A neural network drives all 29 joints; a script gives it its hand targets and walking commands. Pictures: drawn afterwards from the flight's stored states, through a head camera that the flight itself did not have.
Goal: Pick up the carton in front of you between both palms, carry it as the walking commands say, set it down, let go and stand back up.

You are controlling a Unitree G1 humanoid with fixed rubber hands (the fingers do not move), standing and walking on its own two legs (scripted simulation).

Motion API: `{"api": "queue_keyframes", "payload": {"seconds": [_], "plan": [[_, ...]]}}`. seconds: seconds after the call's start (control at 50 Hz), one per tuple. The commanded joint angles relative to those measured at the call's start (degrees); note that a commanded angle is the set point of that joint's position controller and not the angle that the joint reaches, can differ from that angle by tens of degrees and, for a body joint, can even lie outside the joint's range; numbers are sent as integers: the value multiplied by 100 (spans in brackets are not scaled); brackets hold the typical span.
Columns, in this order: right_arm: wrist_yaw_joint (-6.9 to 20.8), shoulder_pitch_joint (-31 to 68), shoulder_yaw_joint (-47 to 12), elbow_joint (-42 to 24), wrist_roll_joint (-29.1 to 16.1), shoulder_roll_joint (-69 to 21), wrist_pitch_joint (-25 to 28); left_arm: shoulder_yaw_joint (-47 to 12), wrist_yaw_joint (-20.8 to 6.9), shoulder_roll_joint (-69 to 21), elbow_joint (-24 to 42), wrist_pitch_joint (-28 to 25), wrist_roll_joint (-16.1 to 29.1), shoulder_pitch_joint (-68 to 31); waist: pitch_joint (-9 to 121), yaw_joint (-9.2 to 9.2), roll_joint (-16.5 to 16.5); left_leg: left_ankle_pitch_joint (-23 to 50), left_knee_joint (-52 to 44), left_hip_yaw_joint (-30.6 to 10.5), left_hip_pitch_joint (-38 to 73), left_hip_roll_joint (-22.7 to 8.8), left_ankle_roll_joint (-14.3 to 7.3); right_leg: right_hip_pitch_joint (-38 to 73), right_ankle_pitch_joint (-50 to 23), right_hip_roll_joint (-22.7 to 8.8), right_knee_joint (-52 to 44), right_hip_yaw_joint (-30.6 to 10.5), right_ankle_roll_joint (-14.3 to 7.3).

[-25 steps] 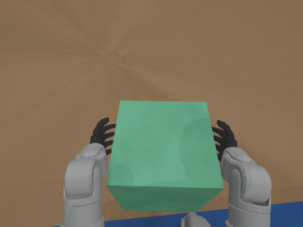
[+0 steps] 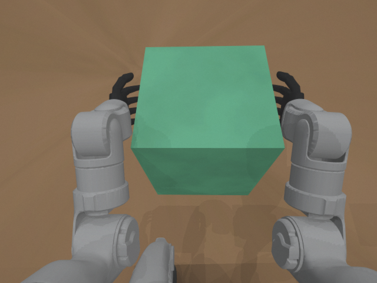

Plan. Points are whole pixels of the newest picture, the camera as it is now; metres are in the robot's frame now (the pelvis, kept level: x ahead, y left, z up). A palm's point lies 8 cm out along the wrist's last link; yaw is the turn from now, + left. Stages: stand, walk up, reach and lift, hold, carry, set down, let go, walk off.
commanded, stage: carry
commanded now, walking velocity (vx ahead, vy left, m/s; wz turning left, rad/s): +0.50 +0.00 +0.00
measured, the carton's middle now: (203, 130) +0.38 +0.01 +0.09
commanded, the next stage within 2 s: none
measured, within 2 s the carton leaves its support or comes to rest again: neither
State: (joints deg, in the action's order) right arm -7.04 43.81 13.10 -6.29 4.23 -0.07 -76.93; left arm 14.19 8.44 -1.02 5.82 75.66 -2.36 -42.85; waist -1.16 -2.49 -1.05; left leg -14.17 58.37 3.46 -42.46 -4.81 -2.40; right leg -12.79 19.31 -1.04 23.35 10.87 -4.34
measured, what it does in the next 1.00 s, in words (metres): climbs: left foot, then right foot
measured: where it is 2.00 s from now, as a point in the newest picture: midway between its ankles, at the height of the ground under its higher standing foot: (204, 99)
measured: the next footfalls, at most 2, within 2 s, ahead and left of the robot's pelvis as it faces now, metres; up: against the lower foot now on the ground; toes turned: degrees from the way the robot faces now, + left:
left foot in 0.14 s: +0.28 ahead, +0.11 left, +0.02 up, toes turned +6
right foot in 0.54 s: +0.55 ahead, -0.08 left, +0.04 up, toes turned -5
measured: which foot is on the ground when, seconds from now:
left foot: up 0.00-0.12, down 0.14-0.56, up 0.58-0.96, down 0.98-1.00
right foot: down 0.00-0.16, up 0.18-0.52, down 0.54-1.00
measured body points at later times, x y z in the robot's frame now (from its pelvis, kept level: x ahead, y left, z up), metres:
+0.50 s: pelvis +0.34 +0.02 +0.01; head +0.44 +0.02 +0.45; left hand +0.75 +0.15 +0.15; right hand +0.73 -0.16 +0.15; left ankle +0.24 +0.11 -0.72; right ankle +0.47 -0.09 -0.69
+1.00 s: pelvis +0.66 +0.03 +0.02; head +0.69 +0.02 +0.47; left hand +1.05 +0.18 +0.18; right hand +1.05 -0.12 +0.18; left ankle +0.77 +0.11 -0.69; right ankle +0.51 -0.07 -0.68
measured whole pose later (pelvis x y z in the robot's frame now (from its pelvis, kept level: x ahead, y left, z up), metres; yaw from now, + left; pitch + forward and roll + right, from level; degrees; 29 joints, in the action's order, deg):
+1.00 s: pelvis +0.66 +0.03 +0.02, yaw -1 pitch +5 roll +2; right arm -7.6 47.8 15.4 3.5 6.0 -1.2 -75.0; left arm 15.6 7.5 1.2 -4.9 74.2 -3.0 -47.4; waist 1.9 -1.0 1.6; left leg -11.7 36.5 8.4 -33.2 1.3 -4.8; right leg -10.9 29.1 -2.5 40.7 4.3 -1.1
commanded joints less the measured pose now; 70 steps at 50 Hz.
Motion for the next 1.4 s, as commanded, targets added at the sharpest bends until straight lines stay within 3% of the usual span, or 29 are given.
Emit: {"api": "queue_keyframes", "payload": {"seconds": [0.0, 0.06, 0.1, 0.12, 0.14, 0.16, 0.2, 0.24, 0.36, 0.44, 0.5, 0.52, 0.54, 0.56, 0.58, 0.64, 0.76, 0.86, 0.9, 0.94, 0.96, 0.98, 1.0, 1.06, 1.1, 1.18, 1.3, 1.34, 1.38], "plan": [[1059, 4139, -3746, 246, -2405, -5424, 141, -3802, -1540, -5326, -61, -2, 2632, -4409, 2239, -146, 831, 258, -1036, 370, -164, 180, -37, 2022, -2741, -1175, -284, -898, -747], [1080, 4344, -3489, 605, -2406, -5577, 108, -3557, -1503, -5451, -411, 4, 2549, -4611, 2193, -59, 1087, 328, -2007, 782, 686, 503, -217, 1964, -3807, -1111, 157, -515, -483], [1120, 4292, -3292, 888, -2386, -5688, 100, -3422, -1479, -5603, -608, 21, 2525, -4676, 2703, 414, 907, 700, -2909, 1186, 2486, 961, -354, 1605, -4989, -859, 1680, 47, -68], [1156, 4239, -3182, 959, -2398, -5752, 115, -3394, -1476, -5641, -662, 14, 2481, -4728, 3169, 734, 436, 650, -2937, 493, 4075, 491, -398, 576, -3684, -685, 2741, -108, 118], [1177, 4353, -3081, 997, -2327, -5626, 152, -3319, -1476, -5827, -705, 35, 2441, -4760, 4054, 712, -1088, 611, -3008, -2569, 5952, -1316, -1236, -1249, -1224, -64, 4394, -418, 398], [1207, 4282, -3065, 1087, -2353, -5843, 163, -3276, -1459, -5803, -686, 35, 2327, -4826, 3987, 862, -1756, 1408, -3617, -3811, 6495, -1566, -1688, -2581, 969, 597, 5574, -854, 435], [1274, 4691, -3186, 436, -2569, -6228, 193, -3215, -1363, -6013, -388, -24, 2203, -4952, 3547, 870, -773, 2745, -3056, -2681, 6390, -1332, -1417, -3475, 813, 99, 6129, -1310, 204], [1289, 5000, -3356, -239, -2742, -6490, 255, -3192, -1232, -6045, -45, -100, 2007, -4808, 3356, 740, -382, 2844, -3106, -1953, 6010, -1128, -1027, -3453, 424, -122, 5441, -1295, 156], [1233, 4446, -3950, -1342, -2821, -6036, 390, -3569, -978, -5490, 728, -319, 1484, -3821, 3375, 783, -570, 3272, -3169, -1245, 6113, -1000, -1095, -3571, 343, -74, 3754, -888, 253], [1315, 4176, -4184, -1098, -2841, -5554, 366, -3893, -993, -5071, 728, -307, 1523, -3754, 2990, 733, -792, 3887, -3136, -369, 5331, -576, -808, -2350, -744, 241, 1719, -290, 238], [1373, 3985, -4148, -504, -2772, -5354, 280, -3944, -1120, -4990, 334, -204, 1714, -3703, 3239, 154, -738, 4865, -1778, 353, 4581, -405, -316, -92, -1609, 642, 371, 221, 22], [1386, 4041, -4118, -306, -2727, -5309, 260, -3920, -1189, -5011, 192, -172, 1830, -3708, 3501, -164, -478, 3680, -999, 327, 3666, -276, -178, 1207, -1461, 220, 492, -222, 2], [1403, 4017, -4053, -69, -2701, -5384, 220, -3867, -1258, -4918, 38, -147, 1896, -3808, 4222, -84, 885, 729, 354, 138, 2133, 198, 68, 2821, -2116, -1497, 702, -2855, -563], [1403, 4059, -3896, 76, -2627, -5378, 181, -3826, -1321, -5052, -259, -135, 1972, -3777, 4294, -264, 1901, -1575, 1769, -205, 662, 1041, 136, 3559, -2405, -1956, 147, -4594, -1366], [1380, 4132, -3816, 232, -2514, -5508, 180, -3870, -1394, -5295, -211, -112, 2138, -3860, 3938, -205, 1550, -1560, 2472, -645, -23, 697, -13, 3556, -2591, -1894, 264, -4248, -1386], [1247, 4271, -3550, 137, -2269, -5764, 232, -3978, -1562, -6011, 276, -143, 2660, -4753, 3254, -211, 457, -907, 1831, -535, -424, 370, -79, 2835, -3360, -1487, 347, -3037, -853], [918, 4019, -3343, 63, -1807, -5535, 283, -3956, -1591, -6017, 620, -122, 2952, -5095, 3151, -197, 703, -759, 504, -161, -563, 340, 28, 2690, -3240, -1383, 70, -2299, -859], [930, 3889, -3379, 527, -1767, -5385, 185, -3794, -1628, -5777, -190, -46, 2706, -4614, 2656, -198, 964, 108, -1481, 390, 410, 544, 27, 1916, -3723, -1016, 53, -1376, -641], [1009, 3897, -3376, 779, -1851, -5457, 155, -3707, -1642, -5792, -532, -48, 2606, -4523, 2555, -66, 1079, 179, -2116, 688, 1123, 750, -90, 1709, -4534, -985, 365, -1073, -455], [1108, 3856, -3314, 1090, -1975, -5607, 161, -3604, -1644, -5864, -809, -58, 2549, -4466, 2967, 396, 866, 645, -2965, 934, 2980, 965, -260, 1120, -5065, -777, 1708, -505, -44], [1169, 3777, -3251, 1212, -2058, -5705, 187, -3562, -1645, -5861, -912, -80, 2486, -4490, 3328, 672, 463, 260, -2931, -37, 4394, 316, -373, 81, -3456, -643, 2698, -544, 147], [1209, 3887, -3193, 1277, -2053, -5624, 246, -3494, -1652, -6018, -980, -76, 2454, -4491, 3852, 683, -1159, 486, -3242, -3092, 5784, -1383, -1238, -1682, -799, 156, 4297, -646, 425], [1254, 3915, -3209, 1315, -2182, -5875, 270, -3476, -1636, -6006, -941, -102, 2405, -4678, 3666, 760, -1520, 1191, -3639, -4012, 6060, -1505, -1631, -2765, 989, 562, 5365, -1068, 388], [1356, 4702, -3556, 400, -2721, -6469, 340, -3409, -1417, -6137, -524, -201, 2200, -4698, 3102, 639, -211, 2119, -3268, -2497, 5334, -1146, -1210, -3288, 530, -36, 5505, -1294, 188], [1369, 5010, -3707, -38, -2976, -6627, 374, -3339, -1259, -6063, -283, -242, 2037, -4506, 3170, 542, -300, 1762, -3421, -2067, 5085, -988, -1006, -3081, 275, -115, 4960, -1210, 229], [1373, 4693, -3827, -408, -3046, -6361, 385, -3480, -1057, -5786, -10, -302, 1792, -4069, 3229, 631, -496, 1928, -3518, -1671, 5272, -995, -1192, -3354, 340, -123, 4075, -953, 358], [1346, 4233, -3825, -324, -2864, -5698, 270, -3724, -1031, -5312, 145, -177, 1784, -3977, 2850, 701, -743, 3047, -3391, -754, 5079, -701, -946, -2653, -542, 87, 1987, -422, 334], [1340, 4104, -3747, -52, -2748, -5537, 200, -3710, -1093, -5207, -48, -90, 1855, -3928, 2777, 581, -844, 3819, -3017, -390, 4899, -584, -720, -1945, -564, 354, 1253, -96, 204], [1333, 3964, -3656, 269, -2650, -5453, 139, -3635, -1181, -5195, -345, -25, 1941, -3889, 3256, 146, -564, 4232, -1689, 211, 4158, -359, -294, 189, -1154, 529, 384, 156, 22]]}}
